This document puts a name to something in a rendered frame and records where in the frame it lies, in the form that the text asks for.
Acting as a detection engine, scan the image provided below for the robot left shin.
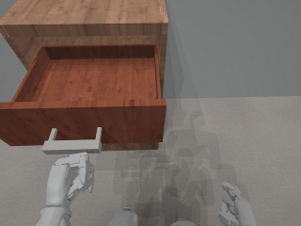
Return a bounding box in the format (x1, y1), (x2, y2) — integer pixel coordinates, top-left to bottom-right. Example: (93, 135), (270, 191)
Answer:
(122, 207), (132, 211)

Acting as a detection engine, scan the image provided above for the cabinet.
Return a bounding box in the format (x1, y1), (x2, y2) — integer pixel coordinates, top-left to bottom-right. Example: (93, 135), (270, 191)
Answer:
(0, 0), (168, 152)

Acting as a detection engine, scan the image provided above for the left robot forearm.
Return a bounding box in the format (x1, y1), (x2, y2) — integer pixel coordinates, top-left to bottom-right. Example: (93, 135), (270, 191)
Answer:
(35, 205), (72, 226)

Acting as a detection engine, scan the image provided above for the robot left hand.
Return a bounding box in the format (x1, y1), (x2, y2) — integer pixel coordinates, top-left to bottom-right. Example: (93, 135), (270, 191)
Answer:
(45, 152), (95, 208)

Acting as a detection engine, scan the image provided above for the drawer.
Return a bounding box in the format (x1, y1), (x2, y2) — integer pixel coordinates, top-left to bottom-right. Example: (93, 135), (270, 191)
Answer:
(0, 44), (166, 146)

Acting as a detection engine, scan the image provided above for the robot left thigh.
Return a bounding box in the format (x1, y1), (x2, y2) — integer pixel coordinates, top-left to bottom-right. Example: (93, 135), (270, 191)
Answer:
(107, 210), (138, 226)

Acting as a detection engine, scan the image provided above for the handle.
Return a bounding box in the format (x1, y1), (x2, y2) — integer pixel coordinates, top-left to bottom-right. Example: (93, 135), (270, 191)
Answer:
(41, 127), (103, 154)

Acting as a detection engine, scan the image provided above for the robot right hand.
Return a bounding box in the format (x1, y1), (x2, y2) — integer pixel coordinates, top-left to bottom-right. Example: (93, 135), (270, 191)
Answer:
(218, 181), (258, 226)

